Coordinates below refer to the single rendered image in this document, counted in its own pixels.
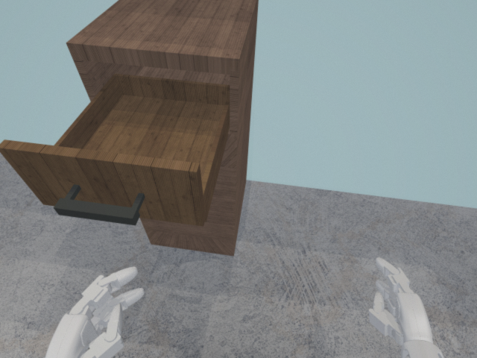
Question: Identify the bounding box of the robot right hand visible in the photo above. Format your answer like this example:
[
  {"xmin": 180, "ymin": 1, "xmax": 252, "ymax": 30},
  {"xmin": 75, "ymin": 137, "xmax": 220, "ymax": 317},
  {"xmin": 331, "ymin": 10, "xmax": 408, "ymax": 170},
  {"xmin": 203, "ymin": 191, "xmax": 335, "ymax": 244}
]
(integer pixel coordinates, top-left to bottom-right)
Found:
[{"xmin": 369, "ymin": 257, "xmax": 433, "ymax": 346}]

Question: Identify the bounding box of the robot left hand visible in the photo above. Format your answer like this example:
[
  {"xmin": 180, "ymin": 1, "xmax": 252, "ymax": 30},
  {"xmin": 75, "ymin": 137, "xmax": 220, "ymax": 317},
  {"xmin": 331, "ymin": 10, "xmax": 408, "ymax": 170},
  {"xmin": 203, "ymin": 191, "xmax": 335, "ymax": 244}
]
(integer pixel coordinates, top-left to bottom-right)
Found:
[{"xmin": 45, "ymin": 267, "xmax": 145, "ymax": 358}]

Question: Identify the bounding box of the right robot forearm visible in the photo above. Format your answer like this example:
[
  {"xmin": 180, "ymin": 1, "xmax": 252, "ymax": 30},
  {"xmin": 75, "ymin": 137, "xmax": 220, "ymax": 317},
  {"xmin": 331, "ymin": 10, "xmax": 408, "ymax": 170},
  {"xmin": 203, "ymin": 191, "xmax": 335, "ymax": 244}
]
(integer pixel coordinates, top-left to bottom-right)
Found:
[{"xmin": 401, "ymin": 340, "xmax": 444, "ymax": 358}]

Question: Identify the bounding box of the handle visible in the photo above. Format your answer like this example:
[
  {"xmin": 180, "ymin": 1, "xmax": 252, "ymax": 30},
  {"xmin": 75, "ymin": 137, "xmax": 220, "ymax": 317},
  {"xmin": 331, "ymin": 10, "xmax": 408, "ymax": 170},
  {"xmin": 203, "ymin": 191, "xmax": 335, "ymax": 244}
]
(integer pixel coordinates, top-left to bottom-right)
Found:
[{"xmin": 54, "ymin": 184, "xmax": 145, "ymax": 225}]

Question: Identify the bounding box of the cabinet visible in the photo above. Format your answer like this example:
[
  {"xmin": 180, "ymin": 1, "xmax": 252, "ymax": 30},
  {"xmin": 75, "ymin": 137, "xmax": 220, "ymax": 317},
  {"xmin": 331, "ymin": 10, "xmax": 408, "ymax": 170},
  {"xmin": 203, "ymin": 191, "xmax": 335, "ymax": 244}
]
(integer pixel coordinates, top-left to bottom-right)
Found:
[{"xmin": 66, "ymin": 0, "xmax": 259, "ymax": 256}]

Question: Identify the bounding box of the drawer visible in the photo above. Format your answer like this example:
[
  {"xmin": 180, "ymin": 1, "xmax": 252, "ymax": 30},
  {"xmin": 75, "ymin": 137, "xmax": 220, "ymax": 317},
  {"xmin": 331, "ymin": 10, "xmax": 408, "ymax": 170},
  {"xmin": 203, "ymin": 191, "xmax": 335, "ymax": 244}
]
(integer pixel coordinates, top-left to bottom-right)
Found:
[{"xmin": 0, "ymin": 74, "xmax": 230, "ymax": 226}]

